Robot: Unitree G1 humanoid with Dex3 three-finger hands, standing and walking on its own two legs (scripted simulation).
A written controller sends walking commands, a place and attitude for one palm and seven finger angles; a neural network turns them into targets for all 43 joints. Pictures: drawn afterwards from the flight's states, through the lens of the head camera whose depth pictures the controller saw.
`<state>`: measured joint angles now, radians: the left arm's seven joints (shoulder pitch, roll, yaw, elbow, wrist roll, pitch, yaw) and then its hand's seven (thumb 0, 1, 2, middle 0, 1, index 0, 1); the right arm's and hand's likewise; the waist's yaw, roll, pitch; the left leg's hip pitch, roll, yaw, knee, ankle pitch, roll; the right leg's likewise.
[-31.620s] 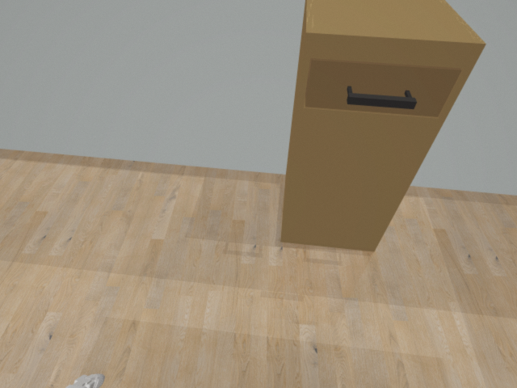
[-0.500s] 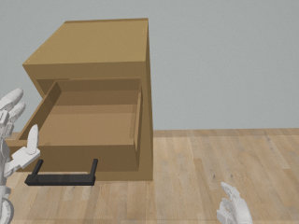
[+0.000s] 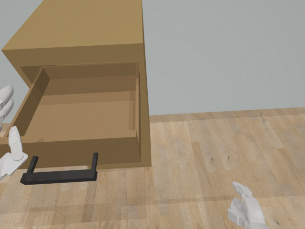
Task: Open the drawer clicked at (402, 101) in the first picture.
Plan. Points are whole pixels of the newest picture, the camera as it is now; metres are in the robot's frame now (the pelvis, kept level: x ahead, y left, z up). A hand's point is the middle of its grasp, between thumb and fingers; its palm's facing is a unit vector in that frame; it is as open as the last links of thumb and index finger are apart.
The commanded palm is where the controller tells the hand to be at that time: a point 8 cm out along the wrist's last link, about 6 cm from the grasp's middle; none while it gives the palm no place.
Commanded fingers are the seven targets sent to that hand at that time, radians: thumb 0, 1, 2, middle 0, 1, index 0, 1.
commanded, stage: step back with the hand held close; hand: left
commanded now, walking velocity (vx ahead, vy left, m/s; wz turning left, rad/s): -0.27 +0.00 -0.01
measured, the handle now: (62, 167) +0.25 +0.25 +0.03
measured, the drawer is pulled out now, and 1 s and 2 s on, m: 0.30 0.30 0.30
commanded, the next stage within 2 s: stop stepping back and stand still in 0.80 s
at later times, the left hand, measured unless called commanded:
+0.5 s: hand out of the picture +0.12 +0.24 +0.20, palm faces +0.43 -0.79 -0.44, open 7.4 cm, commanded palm +0.05 +0.30 +0.22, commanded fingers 0.00 0.90 0.90 -0.20 -0.30 -0.20 -0.30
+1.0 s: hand out of the picture +0.00 +0.20 +0.21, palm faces +0.31 -0.77 -0.55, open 7.4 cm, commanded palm -0.07 +0.25 +0.22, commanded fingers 0.00 0.90 0.90 -0.20 -0.30 -0.20 -0.30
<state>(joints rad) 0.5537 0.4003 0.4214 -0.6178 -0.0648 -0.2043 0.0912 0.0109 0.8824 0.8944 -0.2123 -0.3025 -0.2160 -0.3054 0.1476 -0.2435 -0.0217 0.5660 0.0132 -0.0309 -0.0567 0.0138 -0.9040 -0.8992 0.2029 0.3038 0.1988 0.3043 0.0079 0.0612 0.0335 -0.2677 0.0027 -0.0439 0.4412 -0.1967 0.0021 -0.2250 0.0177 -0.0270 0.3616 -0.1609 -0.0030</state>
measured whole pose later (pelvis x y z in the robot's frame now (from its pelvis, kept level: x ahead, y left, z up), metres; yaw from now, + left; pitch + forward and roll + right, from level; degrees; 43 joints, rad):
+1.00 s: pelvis -0.21 -0.02 -0.01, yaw -3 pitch +5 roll +1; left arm 0.62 0.49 0.49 -0.73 -0.06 -0.21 0.14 0.01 0.88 0.89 -0.22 -0.30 -0.22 -0.31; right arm 0.15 -0.19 0.02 0.62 0.01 -0.07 -0.03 0.01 -0.90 -0.90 0.21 0.30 0.20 0.30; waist -0.01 -0.02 -0.01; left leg -0.61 -0.01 0.01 0.90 -0.36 -0.03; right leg -0.24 0.02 -0.02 0.49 -0.33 -0.04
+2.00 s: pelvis -0.29 -0.02 -0.02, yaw +2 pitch -1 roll +0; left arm 0.28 0.19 0.03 0.52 0.04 0.06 0.01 0.01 0.90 0.90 -0.20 -0.30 -0.20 -0.30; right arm 0.21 -0.24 -0.02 0.81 -0.03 0.02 0.01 0.01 -0.91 -0.90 0.20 0.30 0.20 0.30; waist -0.04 0.05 0.01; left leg -0.34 0.02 0.01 0.71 -0.41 0.00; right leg -0.30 0.00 -0.08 0.69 -0.37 -0.05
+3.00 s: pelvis -0.29 -0.01 +0.00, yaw +0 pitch -2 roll +0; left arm 0.25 0.15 0.02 1.14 0.01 0.00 0.03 0.00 0.91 0.89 -0.20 -0.30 -0.21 -0.30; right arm 0.31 -0.15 -0.01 1.12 -0.02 0.02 -0.03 0.00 -0.91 -0.90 0.20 0.30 0.20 0.30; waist -0.02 0.03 0.07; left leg -0.18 0.02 0.03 0.40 -0.18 -0.01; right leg -0.16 0.01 -0.05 0.40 -0.21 -0.03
